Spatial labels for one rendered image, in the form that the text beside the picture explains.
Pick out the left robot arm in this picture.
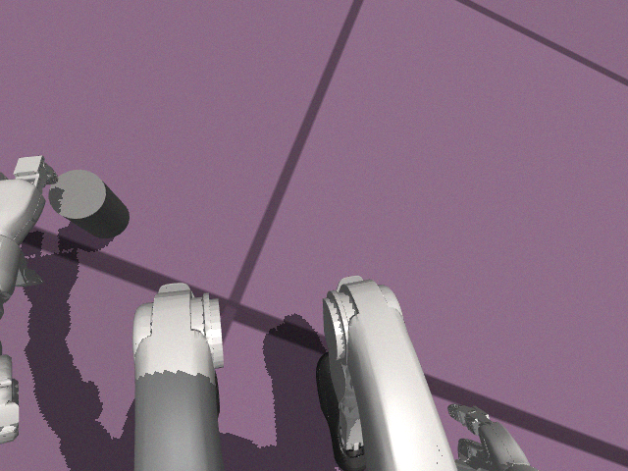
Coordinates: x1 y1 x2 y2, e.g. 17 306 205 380
0 235 22 445

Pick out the right robot foot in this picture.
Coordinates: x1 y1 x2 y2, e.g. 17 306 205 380
316 352 366 471

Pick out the right robot hand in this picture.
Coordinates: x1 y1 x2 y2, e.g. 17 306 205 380
447 404 531 471

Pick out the can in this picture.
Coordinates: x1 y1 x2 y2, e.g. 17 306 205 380
49 170 130 238

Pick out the left robot hand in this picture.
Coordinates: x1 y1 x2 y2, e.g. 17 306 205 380
0 156 58 287

